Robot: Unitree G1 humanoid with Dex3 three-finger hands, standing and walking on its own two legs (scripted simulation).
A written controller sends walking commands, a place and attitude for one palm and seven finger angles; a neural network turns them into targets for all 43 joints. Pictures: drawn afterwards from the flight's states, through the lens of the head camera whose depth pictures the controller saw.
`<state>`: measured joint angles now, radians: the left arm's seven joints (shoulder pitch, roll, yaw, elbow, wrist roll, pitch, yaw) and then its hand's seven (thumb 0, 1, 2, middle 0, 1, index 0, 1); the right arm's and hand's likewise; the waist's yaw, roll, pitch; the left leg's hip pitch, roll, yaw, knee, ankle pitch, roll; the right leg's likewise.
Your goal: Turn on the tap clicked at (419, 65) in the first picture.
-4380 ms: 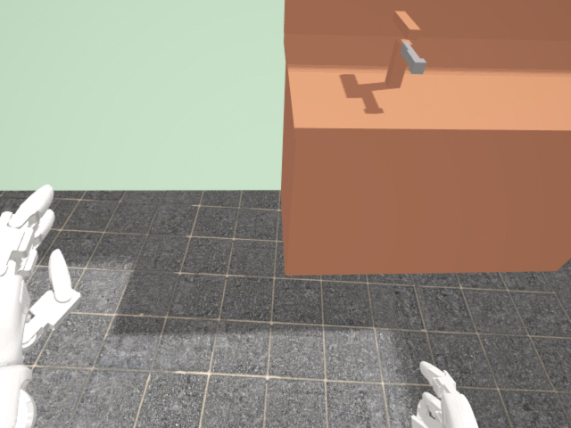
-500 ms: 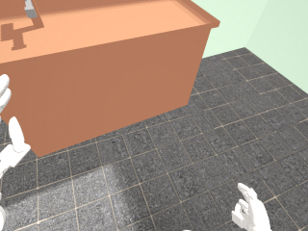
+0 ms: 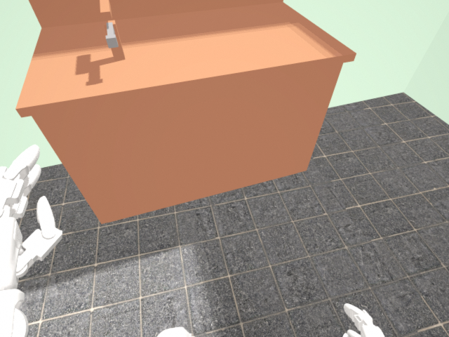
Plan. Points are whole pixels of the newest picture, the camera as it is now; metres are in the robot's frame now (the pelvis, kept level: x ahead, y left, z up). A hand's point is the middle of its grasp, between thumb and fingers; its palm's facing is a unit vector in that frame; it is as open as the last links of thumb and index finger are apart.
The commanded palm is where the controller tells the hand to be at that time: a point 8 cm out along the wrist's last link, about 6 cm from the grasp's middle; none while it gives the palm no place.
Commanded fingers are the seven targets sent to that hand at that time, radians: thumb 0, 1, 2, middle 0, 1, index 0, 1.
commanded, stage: take the last steps up to it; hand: left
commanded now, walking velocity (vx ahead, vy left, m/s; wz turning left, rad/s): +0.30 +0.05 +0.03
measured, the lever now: (112, 41) +0.86 +0.39 +0.13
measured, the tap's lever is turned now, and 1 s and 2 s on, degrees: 0 0 0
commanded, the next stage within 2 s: none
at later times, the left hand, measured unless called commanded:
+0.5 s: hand (47, 190) +0.27 +0.27 +0.17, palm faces +0.39 -0.79 -0.47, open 7.4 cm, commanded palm +0.22 +0.31 +0.17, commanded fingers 0.00 0.90 0.90 -0.20 -0.30 -0.20 -0.30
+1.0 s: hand (70, 132) +0.39 +0.29 +0.18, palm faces +0.41 -0.83 -0.38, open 7.4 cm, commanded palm +0.33 +0.33 +0.17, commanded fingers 0.00 0.90 0.90 -0.20 -0.30 -0.20 -0.30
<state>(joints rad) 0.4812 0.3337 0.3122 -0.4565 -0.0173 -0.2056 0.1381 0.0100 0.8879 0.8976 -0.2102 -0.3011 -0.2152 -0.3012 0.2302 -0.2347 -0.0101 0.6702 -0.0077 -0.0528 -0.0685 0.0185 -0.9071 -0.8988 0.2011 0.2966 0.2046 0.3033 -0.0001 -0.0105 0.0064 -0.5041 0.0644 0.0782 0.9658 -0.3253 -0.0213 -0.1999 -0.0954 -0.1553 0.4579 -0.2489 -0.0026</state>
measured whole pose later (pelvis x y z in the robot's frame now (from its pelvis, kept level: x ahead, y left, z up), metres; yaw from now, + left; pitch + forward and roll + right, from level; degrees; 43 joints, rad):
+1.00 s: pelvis +0.16 +0.05 -0.01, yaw -1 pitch +0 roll -1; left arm 0.42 0.38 0.38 -0.53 -0.02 -0.22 0.16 0.01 0.89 0.90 -0.21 -0.30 -0.21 -0.30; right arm 0.18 -0.16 0.00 0.60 0.00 -0.09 -0.06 0.02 -0.91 -0.90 0.19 0.30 0.20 0.30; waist -0.01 -0.03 0.04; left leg -0.29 0.09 0.16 0.56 -0.27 0.01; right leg -0.46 -0.05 -0.08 1.09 -0.46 0.02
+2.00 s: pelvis +0.36 -0.01 -0.02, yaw +0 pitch -1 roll -1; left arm 0.42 0.34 0.34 -0.47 -0.02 -0.20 0.14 0.01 0.89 0.90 -0.21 -0.30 -0.22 -0.30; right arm 0.19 -0.18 0.03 0.66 0.00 -0.06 -0.06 0.02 -0.90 -0.90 0.20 0.30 0.21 0.30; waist 0.03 0.06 0.06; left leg -0.40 0.07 0.06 1.01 -0.47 -0.01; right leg -0.33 -0.05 -0.16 0.62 -0.27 -0.04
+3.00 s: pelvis +0.38 +0.00 -0.01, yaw +0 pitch -2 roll +0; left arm 0.46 0.37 0.36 -0.51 -0.01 -0.20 0.17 0.01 0.89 0.90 -0.21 -0.30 -0.22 -0.30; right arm 0.23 -0.20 0.01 0.58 0.00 -0.07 -0.08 0.02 -0.91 -0.90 0.20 0.30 0.20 0.30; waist 0.03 -0.03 0.03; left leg -0.26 0.01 0.06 0.56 -0.27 0.02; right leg -0.29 -0.04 -0.07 0.55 -0.25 0.01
